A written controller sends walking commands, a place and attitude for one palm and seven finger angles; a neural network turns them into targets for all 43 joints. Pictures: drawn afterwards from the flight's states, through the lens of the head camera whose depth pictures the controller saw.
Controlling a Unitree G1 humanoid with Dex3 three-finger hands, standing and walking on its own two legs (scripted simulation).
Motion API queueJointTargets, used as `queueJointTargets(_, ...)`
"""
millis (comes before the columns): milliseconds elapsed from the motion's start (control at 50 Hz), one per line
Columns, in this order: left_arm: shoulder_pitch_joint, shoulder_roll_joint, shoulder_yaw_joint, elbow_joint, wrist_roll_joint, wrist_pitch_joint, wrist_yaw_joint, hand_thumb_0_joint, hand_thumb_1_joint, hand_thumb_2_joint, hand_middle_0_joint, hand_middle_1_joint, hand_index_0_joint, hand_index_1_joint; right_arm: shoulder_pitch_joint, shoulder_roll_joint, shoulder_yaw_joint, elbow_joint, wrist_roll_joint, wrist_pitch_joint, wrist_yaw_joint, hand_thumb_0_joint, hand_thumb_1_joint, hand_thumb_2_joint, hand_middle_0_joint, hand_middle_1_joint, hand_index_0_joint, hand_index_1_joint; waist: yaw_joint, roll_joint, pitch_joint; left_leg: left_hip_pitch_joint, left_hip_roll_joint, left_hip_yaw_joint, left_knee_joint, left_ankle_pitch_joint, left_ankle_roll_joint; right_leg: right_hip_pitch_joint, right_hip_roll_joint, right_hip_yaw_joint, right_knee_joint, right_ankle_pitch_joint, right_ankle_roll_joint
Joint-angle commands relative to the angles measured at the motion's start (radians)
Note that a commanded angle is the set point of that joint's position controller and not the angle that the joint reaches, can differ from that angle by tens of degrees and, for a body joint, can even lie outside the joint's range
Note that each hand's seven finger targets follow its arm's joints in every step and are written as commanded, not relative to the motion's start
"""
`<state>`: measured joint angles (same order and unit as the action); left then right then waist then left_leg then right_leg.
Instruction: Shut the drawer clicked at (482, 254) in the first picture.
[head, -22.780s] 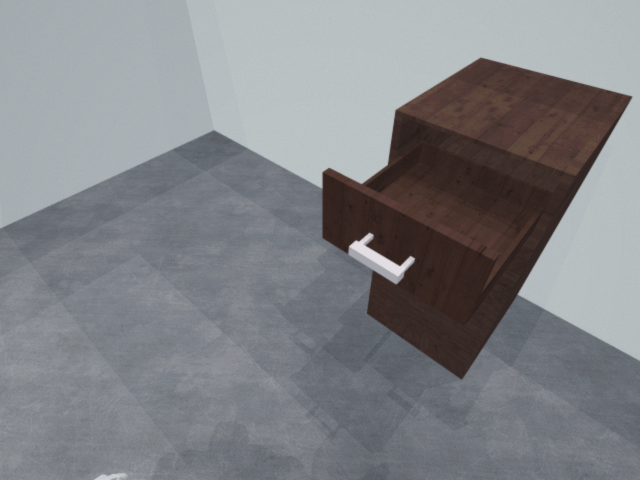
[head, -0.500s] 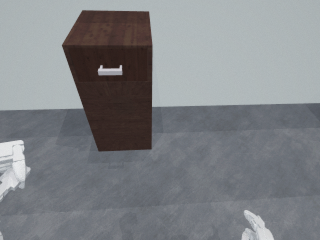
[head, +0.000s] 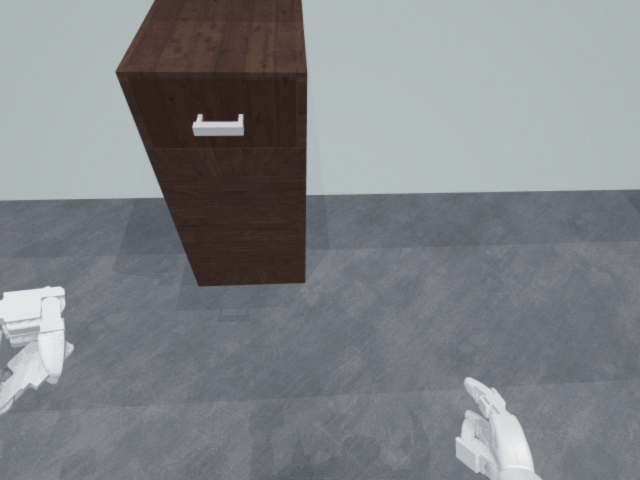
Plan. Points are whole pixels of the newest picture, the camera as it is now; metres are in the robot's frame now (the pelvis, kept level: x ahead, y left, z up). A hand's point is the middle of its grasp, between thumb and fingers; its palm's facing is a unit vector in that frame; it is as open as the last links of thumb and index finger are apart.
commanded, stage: let the arm hang, fingers relaxed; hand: left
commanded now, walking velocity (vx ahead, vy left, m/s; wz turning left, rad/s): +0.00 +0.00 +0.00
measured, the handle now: (219, 123) +0.82 +0.26 -0.05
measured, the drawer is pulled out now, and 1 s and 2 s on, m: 0.00 0.00 0.00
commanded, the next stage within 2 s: look to check the result in 1.16 s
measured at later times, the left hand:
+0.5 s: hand out of the picture -0.06 +0.22 -0.18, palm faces +0.06 -0.97 -0.22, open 3.9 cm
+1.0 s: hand out of the picture -0.05 +0.18 -0.17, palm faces +0.06 -0.99 -0.16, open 7.3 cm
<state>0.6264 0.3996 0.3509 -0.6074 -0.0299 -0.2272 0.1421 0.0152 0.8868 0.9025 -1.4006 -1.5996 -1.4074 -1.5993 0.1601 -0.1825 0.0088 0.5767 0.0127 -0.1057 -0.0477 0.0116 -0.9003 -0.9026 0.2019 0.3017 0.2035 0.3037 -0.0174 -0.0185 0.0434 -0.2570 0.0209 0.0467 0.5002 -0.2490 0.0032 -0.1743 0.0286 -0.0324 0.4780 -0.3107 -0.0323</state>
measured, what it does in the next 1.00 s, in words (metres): stands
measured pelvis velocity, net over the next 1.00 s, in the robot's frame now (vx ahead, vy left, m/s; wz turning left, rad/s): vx -0.03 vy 0.02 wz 0.02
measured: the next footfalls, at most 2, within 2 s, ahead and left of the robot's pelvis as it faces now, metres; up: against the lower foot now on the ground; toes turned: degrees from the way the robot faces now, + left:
none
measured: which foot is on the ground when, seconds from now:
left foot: down 0.00-1.00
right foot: down 0.00-1.00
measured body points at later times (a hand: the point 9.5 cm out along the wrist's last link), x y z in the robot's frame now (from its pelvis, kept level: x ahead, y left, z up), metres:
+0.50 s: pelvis -0.03 +0.02 +0.00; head +0.00 +0.05 +0.45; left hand -0.06 +0.27 -0.16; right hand -0.01 -0.22 -0.14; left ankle +0.01 +0.12 -0.74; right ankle -0.04 -0.09 -0.74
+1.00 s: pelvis -0.03 +0.02 +0.00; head -0.03 +0.02 +0.45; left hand -0.05 +0.23 -0.16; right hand -0.05 -0.19 -0.16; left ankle +0.01 +0.12 -0.74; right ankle -0.04 -0.09 -0.74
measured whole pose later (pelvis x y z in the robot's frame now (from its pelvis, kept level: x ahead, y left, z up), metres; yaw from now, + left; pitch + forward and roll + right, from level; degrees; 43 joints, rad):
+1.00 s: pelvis -0.03 +0.02 +0.00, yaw +1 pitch -2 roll +0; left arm 0.30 0.11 0.00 1.13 0.01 0.00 0.04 0.00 0.91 0.90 -0.21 -0.32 -0.21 -0.32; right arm 0.33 -0.11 -0.02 1.12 -0.01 0.00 -0.03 0.00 -0.91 -0.90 0.20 0.30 0.20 0.30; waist -0.01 0.01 0.02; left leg -0.24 -0.02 0.04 0.42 -0.16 0.04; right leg -0.17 -0.01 -0.04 0.44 -0.25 -0.01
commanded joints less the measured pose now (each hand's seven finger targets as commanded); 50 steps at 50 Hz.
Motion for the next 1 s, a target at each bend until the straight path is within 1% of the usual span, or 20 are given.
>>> queueJointTargets(0, 0.115, 0.144, 0.175, -0.135, -0.027, -0.053, 0.023, 0.0, 0.9, 0.9, -1.4, -1.6, -1.4, -1.6, -0.042, -0.119, -0.053, -0.138, 0.001, -0.009, -0.011, 0.0, -0.9, -0.9, 0.2, 0.3, 0.2, 0.3, 0.006, 0.043, -0.165, 0.056, 0.061, -0.056, -0.026, 0.329, 0.019, 0.072, -0.107, 0.11, -0.072, 0.47, 0.012)
queueJointTargets(20, 0.103, 0.137, 0.165, -0.133, -0.029, -0.051, 0.021, 0.0, 0.9, 0.9, -1.4, -1.6, -1.4, -1.6, -0.045, -0.116, -0.051, -0.14, 0.004, -0.003, -0.011, 0.0, -0.9, -0.9, 0.2, 0.3, 0.2, 0.3, 0.003, 0.035, -0.153, 0.06, 0.06, -0.049, -0.025, 0.309, 0.018, 0.057, -0.109, 0.119, -0.082, 0.47, 0.013)
queueJointTargets(40, -0.105, 0.034, -0.25, 0.662, 0.087, 0.11, -0.123, 0.0, 0.9, 0.9, -1.4, -1.6, -1.4, -1.6, -0.097, -0.297, -0.1, 0.088, 0.004, -0.053, 0.073, 0.0, -0.9, -0.9, 0.2, 0.3, 0.2, 0.3, -0.021, 0.043, -0.099, -0.004, 0.075, -0.055, 0.132, 0.378, 0.021, -0.083, -0.19, 0.058, 0.072, 0.615, -0.005)
queueJointTargets(60, -0.108, -0.005, -0.23, 0.684, 0.069, 0.181, -0.137, 0.0, 0.9, 0.9, -1.36, -1.557, -1.36, -1.557, -0.01, -0.231, -0.1, 0.083, 0.004, -0.001, 0.071, 0.0, -0.9, -0.9, 0.2, 0.3, 0.2, 0.3, -0.014, 0.039, -0.168, 0.042, 0.076, -0.061, 0.105, 0.295, 0.015, -0.105, -0.17, 0.108, 0.047, 0.508, -0.01)
queueJointTargets(80, -0.114, -0.025, -0.237, 0.684, 0.07, 0.2, -0.141, 0.0, 0.9, 0.9, -1.32, -1.513, -1.32, -1.513, 0.005, -0.218, -0.09, 0.07, -0.001, 0.017, 0.066, 0.0, -0.9, -0.9, 0.2, 0.3, 0.2, 0.3, -0.015, 0.043, -0.134, 0.024, 0.083, -0.069, 0.089, 0.217, 0.021, -0.139, -0.157, 0.083, 0.038, 0.357, 0.001)
queueJointTargets(120, -0.186, -0.036, -0.254, 0.778, 0.069, 0.203, -0.147, 0.0, 0.9, 0.9, -1.24, -1.427, -1.24, -1.427, 0.005, -0.201, -0.069, 0.076, -0.016, 0.039, 0.062, 0.0, -0.9, -0.9, 0.2, 0.3, 0.2, 0.3, 0.01, -0.053, -0.132, -0.045, 0.099, -0.119, 0.056, 0.174, 0.057, -0.127, -0.133, 0.062, 0.046, 0.223, 0.007)
queueJointTargets(160, -0.253, -0.019, -0.263, 0.887, 0.07, 0.206, -0.145, 0.0, 0.9, 0.9, -1.16, -1.34, -1.16, -1.34, 0.0, -0.208, -0.061, 0.083, -0.03, 0.052, 0.055, 0.0, -0.9, -0.9, 0.2, 0.3, 0.2, 0.3, 0.011, -0.2, -0.124, -0.053, 0.078, -0.129, 0.071, 0.212, 0.063, -0.083, -0.145, 0.084, 0.027, 0.299, -0.008)
queueJointTargets(180, -0.282, -0.014, -0.265, 0.948, 0.068, 0.21, -0.143, 0.0, 0.9, 0.9, -1.12, -1.297, -1.12, -1.297, 0.0, -0.208, -0.061, 0.092, -0.033, 0.06, 0.051, 0.0, -0.9, -0.9, 0.2, 0.3, 0.2, 0.3, 0.009, -0.233, -0.124, -0.034, 0.065, -0.12, 0.073, 0.215, 0.058, -0.078, -0.158, 0.093, 0.017, 0.327, -0.017)
queueJointTargets(200, -0.316, -0.012, -0.273, 1.011, 0.066, 0.216, -0.139, 0.0, 0.9, 0.9, -1.08, -1.253, -1.08, -1.253, -0.001, -0.207, -0.06, 0.106, -0.036, 0.07, 0.05, 0.0, -0.9, -0.9, 0.2, 0.3, 0.2, 0.3, 0.004, -0.213, -0.104, -0.023, 0.058, -0.119, 0.059, 0.223, 0.052, -0.09, -0.16, 0.093, 0.018, 0.306, -0.028)
queueJointTargets(240, -0.338, -0.029, -0.287, 1.126, 0.058, 0.228, -0.131, 0.0, 0.9, 0.9, -1.0, -1.167, -1.0, -1.167, 0.001, -0.192, -0.049, 0.151, -0.042, 0.082, 0.046, 0.0, -0.9, -0.9, 0.2, 0.3, 0.2, 0.3, 0.009, -0.061, -0.074, -0.013, 0.068, -0.143, -0.007, 0.252, 0.058, -0.079, -0.135, 0.085, 0.013, 0.219, -0.014)
queueJointTargets(280, -0.326, -0.041, -0.301, 1.237, 0.052, 0.234, -0.126, 0.0, 0.9, 0.9, -0.92, -1.08, -0.92, -1.08, 0.0, -0.173, -0.035, 0.198, -0.041, 0.091, 0.044, 0.0, -0.9, -0.9, 0.2, 0.3, 0.2, 0.3, 0.022, 0.083, -0.053, -0.023, 0.074, -0.149, -0.071, 0.195, 0.058, -0.051, -0.115, 0.08, -0.018, 0.107, -0.003)
queueJointTargets(380, -0.284, -0.068, -0.317, 1.464, 0.04, 0.232, -0.123, 0.0, 0.9, 0.9, -0.72, -0.863, -0.72, -0.863, 0.059, -0.127, -0.028, 0.302, -0.035, 0.11, 0.031, 0.0, -0.9, -0.9, 0.2, 0.3, 0.2, 0.3, 0.022, 0.242, -0.018, -0.045, 0.063, -0.155, -0.152, -0.054, 0.046, -0.021, -0.107, 0.081, -0.105, 0.004, -0.022)
queueJointTargets(440, -0.268, -0.081, -0.318, 1.545, 0.043, 0.23, -0.124, 0.0, 0.9, 0.9, -0.6, -0.733, -0.6, -0.733, 0.11, -0.123, -0.036, 0.348, -0.033, 0.114, 0.025, 0.0, -0.9, -0.9, 0.2, 0.3, 0.2, 0.3, 0.018, 0.19, -0.044, -0.023, 0.077, -0.178, -0.184, -0.117, 0.05, -0.002, -0.102, 0.06, -0.125, 0.002, -0.023)
queueJointTargets(480, -0.258, -0.091, -0.324, 1.586, 0.041, 0.227, -0.124, 0.0, 0.9, 0.9, -0.52, -0.647, -0.52, -0.647, 0.138, -0.121, -0.04, 0.376, -0.03, 0.113, 0.023, 0.0, -0.9, -0.9, 0.2, 0.3, 0.2, 0.3, 0.017, 0.128, -0.048, 0.0, 0.082, -0.176, -0.186, -0.099, 0.052, -0.007, -0.106, 0.054, -0.133, 0.02, -0.022)
queueJointTargets(500, -0.261, -0.091, -0.327, 1.604, 0.042, 0.225, -0.122, 0.0, 0.9, 0.9, -0.48, -0.603, -0.48, -0.603, 0.151, -0.123, -0.042, 0.387, -0.027, 0.112, 0.021, 0.0, -0.9, -0.9, 0.2, 0.3, 0.2, 0.3, 0.015, 0.086, -0.042, 0.008, 0.085, -0.179, -0.181, -0.07, 0.053, -0.008, -0.105, 0.055, -0.136, 0.027, -0.022)
queueJointTargets(620, -0.234, -0.124, -0.337, 1.688, 0.041, 0.222, -0.114, 0.0, 0.9, 0.9, -0.24, -0.343, -0.24, -0.343, 0.203, -0.092, -0.04, 0.46, -0.026, 0.11, 0.017, 0.0, -0.9, -0.9, 0.2, 0.3, 0.2, 0.3, 0.012, 0.007, 0.032, 0.023, 0.084, -0.163, -0.2, -0.054, 0.055, -0.062, -0.113, 0.056, -0.152, 0.01, -0.02)
queueJointTargets(640, -0.229, -0.128, -0.338, 1.699, 0.04, 0.222, -0.113, 0.0, 0.9, 0.9, -0.2, -0.3, -0.2, -0.3, 0.21, -0.087, -0.039, 0.471, -0.026, 0.11, 0.016, 0.0, -0.9, -0.9, 0.2, 0.3, 0.2, 0.3, 0.011, 0.005, 0.034, 0.028, 0.081, -0.162, -0.202, -0.053, 0.055, -0.067, -0.114, 0.057, -0.152, 0.004, -0.018)
queueJointTargets(720, -0.217, -0.143, -0.337, 1.721, 0.04, 0.221, -0.107, 0.0, 0.9, 0.9, -0.2, -0.3, -0.2, -0.3, 0.222, -0.062, -0.036, 0.5, -0.026, 0.109, 0.016, 0.0, -0.9, -0.9, 0.2, 0.3, 0.2, 0.3, 0.013, -0.002, 0.054, 0.029, 0.076, -0.145, -0.198, -0.031, 0.053, -0.078, -0.117, 0.057, -0.153, -0.002, -0.016)
queueJointTargets(780, -0.217, -0.159, -0.337, 1.731, 0.041, 0.224, -0.104, 0.0, 0.9, 0.9, -0.2, -0.3, -0.2, -0.3, 0.229, -0.045, -0.036, 0.515, -0.028, 0.111, 0.015, 0.0, -0.9, -0.9, 0.2, 0.3, 0.2, 0.3, 0.011, 0.023, 0.086, 0.013, 0.071, -0.15, -0.211, -0.07, 0.05, -0.102, -0.111, 0.061, -0.152, -0.032, -0.014)
queueJointTargets(980, -0.22, -0.19, -0.33, 1.733, 0.041, 0.218, -0.101, 0.0, 0.9, 0.9, -0.2, -0.3, -0.2, -0.3, 0.245, -0.011, -0.039, 0.534, -0.029, 0.102, 0.01, 0.0, -0.9, -0.9, 0.2, 0.3, 0.2, 0.3, 0.013, 0.059, 0.08, 0.013, 0.067, -0.136, -0.203, -0.029, 0.048, -0.089, -0.111, 0.068, -0.146, 0.016, -0.017)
